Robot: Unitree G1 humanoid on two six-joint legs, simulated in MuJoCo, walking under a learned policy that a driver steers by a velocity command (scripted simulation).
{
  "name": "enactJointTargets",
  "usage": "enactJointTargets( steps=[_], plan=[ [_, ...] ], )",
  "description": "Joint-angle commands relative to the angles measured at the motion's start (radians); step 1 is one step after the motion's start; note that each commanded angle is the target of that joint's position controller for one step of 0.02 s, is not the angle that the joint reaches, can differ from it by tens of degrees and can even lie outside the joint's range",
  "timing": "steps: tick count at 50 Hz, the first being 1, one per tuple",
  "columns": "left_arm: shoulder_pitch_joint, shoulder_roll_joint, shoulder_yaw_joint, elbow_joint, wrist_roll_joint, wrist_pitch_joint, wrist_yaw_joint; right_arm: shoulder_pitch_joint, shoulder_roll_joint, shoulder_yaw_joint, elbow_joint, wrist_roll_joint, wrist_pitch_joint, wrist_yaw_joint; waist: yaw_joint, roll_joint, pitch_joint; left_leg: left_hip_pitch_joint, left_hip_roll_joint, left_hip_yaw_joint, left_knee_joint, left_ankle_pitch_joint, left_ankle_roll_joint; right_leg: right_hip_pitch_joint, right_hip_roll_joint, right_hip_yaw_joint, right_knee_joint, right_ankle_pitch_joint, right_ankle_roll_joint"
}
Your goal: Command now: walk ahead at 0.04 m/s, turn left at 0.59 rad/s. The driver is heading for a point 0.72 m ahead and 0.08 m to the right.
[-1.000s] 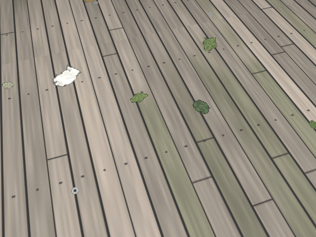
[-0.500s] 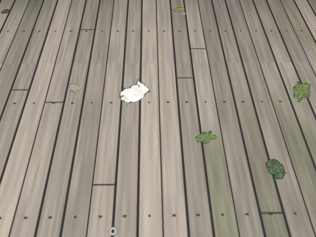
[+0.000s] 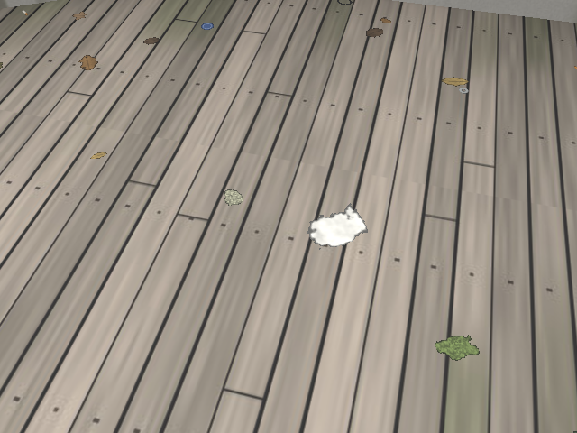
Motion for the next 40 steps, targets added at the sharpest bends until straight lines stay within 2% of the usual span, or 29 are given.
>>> enactJointTargets(
  steps=[1,2,3,4,5,7,9,12,14,16,17,18,19,20,21,22,23,24,25,26,28,29,30,31,33,35,36,38,40],
  plan=[
    [0.066,0.257,0.066,-0.047,0.042,-0.001,0.005,0.057,-0.048,-0.010,-0.114,0.002,-0.012,-0.002,-0.035,-0.308,-0.131,-0.231,-0.033,0.028,0.283,-0.396,-0.013,0.335,-0.415,0.402,-0.163,0.561,-0.246],
    [0.073,0.198,0.057,-0.064,0.037,0.001,0.003,0.070,-0.150,-0.035,-0.100,-0.016,-0.024,0.004,-0.005,-0.272,-0.148,-0.294,0.038,0.047,0.520,-0.428,-0.063,0.328,-0.485,0.464,-0.163,0.596,-0.334],
    [0.051,0.146,0.044,-0.084,0.029,0.002,0.006,0.064,-0.187,-0.051,-0.078,-0.006,-0.021,0.007,0.003,-0.178,-0.137,-0.288,0.063,0.049,0.609,-0.352,-0.079,0.304,-0.420,0.346,-0.139,0.563,-0.304],
    [0.020,0.122,0.037,-0.089,0.019,0.008,0.006,0.065,-0.167,-0.051,-0.056,-0.002,-0.009,0.003,-0.007,-0.127,-0.114,-0.285,0.074,0.060,0.643,-0.293,-0.099,0.282,-0.341,0.245,-0.123,0.510,-0.253],
    [0.007,0.110,0.032,-0.092,0.004,0.014,0.008,0.056,-0.144,-0.045,-0.056,-0.004,0.002,-0.001,-0.003,-0.123,-0.095,-0.292,0.077,0.064,0.667,-0.252,-0.114,0.267,-0.307,0.196,-0.125,0.474,-0.232],
    [0.009,0.122,0.030,-0.090,0.007,0.027,0.010,0.041,-0.085,-0.026,-0.066,0.003,0.011,0.005,-0.001,-0.140,-0.074,-0.243,0.074,0.113,0.622,-0.201,-0.127,0.220,-0.256,0.109,-0.149,0.462,-0.229],
    [0.025,0.131,0.033,-0.086,0.009,0.035,0.012,0.005,-0.055,-0.012,-0.085,0.003,0.008,0.006,0.017,-0.178,-0.084,-0.214,0.088,0.150,0.484,-0.185,-0.132,0.250,-0.245,0.076,-0.154,0.446,-0.236],
    [0.028,0.152,0.039,-0.082,0.002,0.043,0.010,-0.029,-0.034,0.004,-0.101,-0.005,0.004,0.014,0.038,-0.217,-0.109,-0.075,0.129,0.192,0.262,-0.176,-0.123,0.238,-0.260,0.060,-0.152,0.433,-0.246],
    [0.047,0.166,0.040,-0.073,-0.006,0.045,0.003,-0.025,-0.049,0.001,-0.098,-0.002,0.004,0.019,0.050,-0.232,-0.107,-0.011,0.133,0.214,0.145,-0.147,-0.111,0.236,-0.274,0.079,-0.146,0.392,-0.251],
    [0.040,0.164,0.035,-0.066,-0.018,0.048,-0.001,0.016,-0.047,-0.002,-0.075,-0.004,0.002,0.025,0.025,-0.211,-0.090,0.087,0.123,0.239,-0.060,-0.016,-0.080,0.202,-0.263,0.075,-0.119,0.318,-0.231],
    [0.050,0.150,0.028,-0.058,-0.024,0.047,-0.002,0.040,-0.044,-0.002,-0.060,-0.007,0.000,0.028,0.010,-0.196,-0.078,0.167,0.113,0.248,-0.195,0.081,-0.054,0.164,-0.245,0.065,-0.103,0.261,-0.199],
    [0.095,0.128,0.019,-0.040,-0.019,0.040,-0.006,0.039,-0.066,-0.005,-0.066,-0.015,0.000,0.026,0.017,-0.155,-0.085,0.271,0.156,0.185,-0.238,0.170,-0.025,0.094,-0.223,0.053,-0.086,0.160,-0.135],
    [0.112,0.071,-0.002,-0.048,0.017,0.029,-0.016,0.060,-0.128,-0.014,-0.077,-0.026,0.001,0.016,0.040,0.027,-0.134,0.379,0.330,-0.009,-0.233,0.376,0.024,0.004,-0.146,-0.032,0.059,-0.036,-0.052],
    [0.122,0.023,-0.015,-0.062,0.024,0.018,-0.019,-0.009,-0.126,-0.005,-0.076,-0.043,0.000,0.020,0.088,0.207,-0.107,0.243,0.433,-0.073,-0.222,0.384,0.130,-0.007,-0.084,-0.091,0.032,-0.230,0.000],
    [0.070,0.075,-0.007,-0.057,0.024,0.020,-0.012,-0.057,-0.059,0.009,-0.090,-0.046,-0.013,0.030,0.050,0.156,-0.076,0.150,0.383,-0.049,-0.244,0.200,0.143,0.073,-0.093,-0.077,0.023,-0.181,0.027],
    [0.044,0.090,-0.002,-0.052,0.021,0.020,-0.012,-0.063,-0.030,0.019,-0.076,-0.049,-0.025,0.035,0.051,0.134,-0.052,0.138,0.318,-0.001,-0.240,0.088,0.094,0.096,-0.088,-0.079,-0.015,-0.076,0.030],
    [0.038,0.089,-0.003,-0.040,0.023,0.023,-0.007,-0.052,-0.046,0.015,-0.066,-0.049,-0.035,0.036,0.041,0.135,-0.041,0.125,0.278,0.029,-0.234,0.036,0.057,0.120,-0.085,-0.082,-0.027,-0.012,0.034],
    [0.054,0.106,0.000,-0.035,0.025,0.029,-0.003,-0.043,-0.052,0.016,-0.058,-0.044,-0.043,0.037,0.038,0.150,-0.018,0.099,0.271,0.031,-0.241,0.021,0.043,0.133,-0.093,-0.072,-0.039,0.023,0.037],
    [0.069,0.114,0.002,-0.026,0.020,0.030,-0.003,-0.026,-0.047,0.019,-0.051,-0.041,-0.046,0.037,0.039,0.133,0.005,0.077,0.260,0.038,-0.245,0.018,0.032,0.142,-0.097,-0.068,-0.042,0.025,0.032],
    [0.076,0.107,0.001,-0.015,0.015,0.028,-0.004,-0.011,-0.037,0.024,-0.043,-0.041,-0.048,0.035,0.040,0.107,0.015,0.078,0.249,0.048,-0.238,0.019,0.023,0.147,-0.095,-0.072,-0.047,0.026,0.029],
    [0.082,0.098,0.000,0.004,0.015,0.024,-0.005,0.001,-0.037,0.024,-0.034,-0.035,-0.050,0.032,0.035,0.069,0.013,0.098,0.240,0.059,-0.217,0.058,0.021,0.148,-0.093,-0.072,-0.055,0.045,0.029],
    [0.092,0.089,-0.002,0.016,0.014,0.022,-0.004,0.014,-0.042,0.022,-0.029,-0.033,-0.048,0.028,0.030,0.066,-0.010,0.115,0.234,0.061,-0.225,-0.018,0.027,0.151,-0.079,-0.092,-0.043,0.005,0.030],
    [0.091,0.082,-0.003,0.024,0.008,0.021,-0.004,0.021,-0.054,0.018,-0.027,-0.029,-0.043,0.024,0.020,0.072,-0.005,0.117,0.238,0.041,-0.246,-0.158,0.042,0.126,-0.056,-0.120,-0.010,-0.066,0.029],
    [0.078,0.083,-0.001,0.024,0.001,0.019,-0.003,0.041,-0.087,0.007,-0.025,-0.023,-0.037,0.021,-0.001,0.098,0.021,0.120,0.265,-0.014,-0.286,-0.319,0.074,0.062,-0.027,-0.155,0.056,-0.150,0.024],
    [0.018,0.089,0.003,-0.008,-0.013,0.003,-0.007,0.096,-0.131,-0.007,-0.013,-0.011,-0.037,0.018,-0.040,0.154,0.100,0.134,0.375,-0.188,-0.378,-0.490,0.158,-0.103,-0.030,-0.145,0.179,-0.248,-0.010],
    [-0.013,0.098,0.010,-0.032,-0.029,-0.021,-0.020,0.136,-0.121,-0.008,0.005,-0.008,-0.059,0.015,-0.051,0.180,0.123,0.211,0.457,-0.291,-0.404,-0.416,0.213,-0.250,-0.087,-0.073,0.325,-0.341,-0.056],
    [-0.008,0.099,0.011,-0.033,-0.036,-0.032,-0.029,0.133,-0.108,-0.007,0.007,-0.002,-0.069,0.016,-0.043,0.161,0.114,0.259,0.469,-0.289,-0.397,-0.359,0.219,-0.292,-0.110,-0.055,0.337,-0.356,-0.077],
    [0.004,0.084,0.003,-0.022,-0.037,-0.050,-0.047,0.090,-0.102,-0.007,-0.002,0.007,-0.075,0.021,-0.023,0.109,0.083,0.269,0.431,-0.192,-0.381,-0.228,0.192,-0.225,-0.114,-0.072,0.223,-0.308,-0.100],
    [0.087,0.075,0.002,0.021,-0.028,-0.056,-0.061,0.030,-0.118,-0.012,-0.011,0.014,-0.068,0.030,0.033,0.091,0.028,0.148,0.352,-0.050,-0.338,-0.093,0.153,0.041,-0.057,-0.142,0.063,-0.104,-0.093]
  ],
)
